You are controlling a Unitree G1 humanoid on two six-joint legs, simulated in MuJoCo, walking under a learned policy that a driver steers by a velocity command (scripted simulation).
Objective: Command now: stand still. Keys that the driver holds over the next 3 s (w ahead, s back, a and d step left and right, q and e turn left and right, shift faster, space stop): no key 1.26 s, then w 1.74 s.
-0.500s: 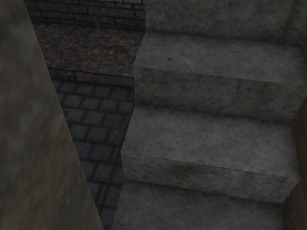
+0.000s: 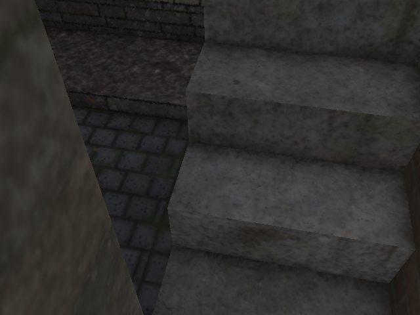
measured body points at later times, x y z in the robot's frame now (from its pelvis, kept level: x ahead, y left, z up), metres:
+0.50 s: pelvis +0.00 +0.00 +0.00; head +0.02 +0.00 +0.45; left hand +0.06 +0.27 -0.14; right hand +0.03 -0.28 -0.15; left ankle -0.04 +0.10 -0.75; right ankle +0.01 -0.16 -0.75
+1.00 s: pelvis +0.00 +0.00 +0.00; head +0.02 +0.00 +0.45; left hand +0.06 +0.27 -0.14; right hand +0.02 -0.27 -0.15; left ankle -0.04 +0.10 -0.75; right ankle +0.01 -0.16 -0.75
